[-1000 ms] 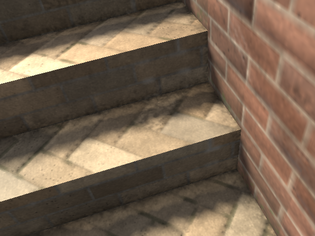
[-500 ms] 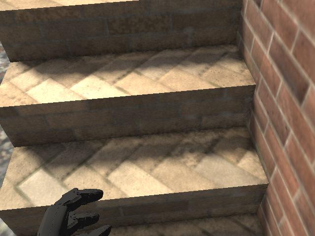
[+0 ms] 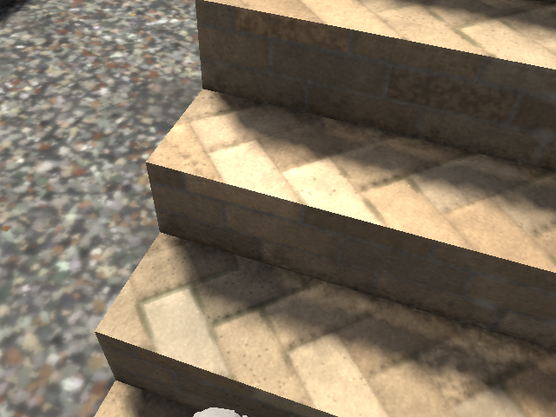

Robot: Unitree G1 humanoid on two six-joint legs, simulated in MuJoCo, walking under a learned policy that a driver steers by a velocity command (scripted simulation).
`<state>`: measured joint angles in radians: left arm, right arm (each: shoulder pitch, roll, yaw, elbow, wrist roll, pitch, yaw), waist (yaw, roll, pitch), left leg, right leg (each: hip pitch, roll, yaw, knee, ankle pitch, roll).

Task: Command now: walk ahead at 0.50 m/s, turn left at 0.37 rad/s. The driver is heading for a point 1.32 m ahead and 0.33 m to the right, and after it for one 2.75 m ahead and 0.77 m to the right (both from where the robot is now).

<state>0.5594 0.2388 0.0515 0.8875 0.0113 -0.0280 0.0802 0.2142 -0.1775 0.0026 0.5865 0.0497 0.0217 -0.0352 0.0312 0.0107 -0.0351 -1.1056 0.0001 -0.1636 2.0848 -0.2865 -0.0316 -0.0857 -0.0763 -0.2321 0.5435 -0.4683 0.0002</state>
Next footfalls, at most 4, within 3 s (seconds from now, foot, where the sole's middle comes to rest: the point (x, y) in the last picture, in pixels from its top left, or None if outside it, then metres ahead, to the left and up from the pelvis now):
0.18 left None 0.32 0.24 -0.56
0.78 right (290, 340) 0.51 0.02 -0.37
1.22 left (293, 148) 0.81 0.02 -0.17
1.66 right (492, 195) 0.70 -0.32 -0.17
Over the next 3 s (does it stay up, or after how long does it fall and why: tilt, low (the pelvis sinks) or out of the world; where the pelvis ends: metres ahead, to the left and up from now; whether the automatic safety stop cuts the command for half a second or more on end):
stays up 1.15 -0.15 0.94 its command is cut before an obstacle after 1.6 s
